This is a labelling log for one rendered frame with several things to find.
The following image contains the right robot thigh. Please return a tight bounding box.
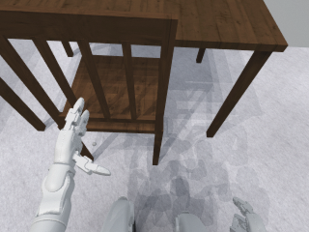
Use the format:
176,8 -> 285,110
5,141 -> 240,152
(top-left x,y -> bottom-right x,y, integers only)
174,214 -> 208,232

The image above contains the left robot hand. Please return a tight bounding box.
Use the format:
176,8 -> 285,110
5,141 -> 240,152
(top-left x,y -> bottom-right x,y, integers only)
53,98 -> 111,176

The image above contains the left robot forearm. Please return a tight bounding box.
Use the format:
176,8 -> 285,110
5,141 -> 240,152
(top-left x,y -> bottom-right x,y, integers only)
29,162 -> 76,232

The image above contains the right robot hand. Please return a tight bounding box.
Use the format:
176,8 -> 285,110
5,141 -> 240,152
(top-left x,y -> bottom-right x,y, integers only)
229,196 -> 267,232

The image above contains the chair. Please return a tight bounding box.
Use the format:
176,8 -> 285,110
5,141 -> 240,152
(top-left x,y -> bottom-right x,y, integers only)
0,4 -> 179,165

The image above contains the robot left shin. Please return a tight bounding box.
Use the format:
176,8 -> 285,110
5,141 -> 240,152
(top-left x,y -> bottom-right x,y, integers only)
117,195 -> 133,232

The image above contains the table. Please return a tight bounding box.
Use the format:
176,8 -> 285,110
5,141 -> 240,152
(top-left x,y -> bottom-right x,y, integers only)
0,0 -> 288,138

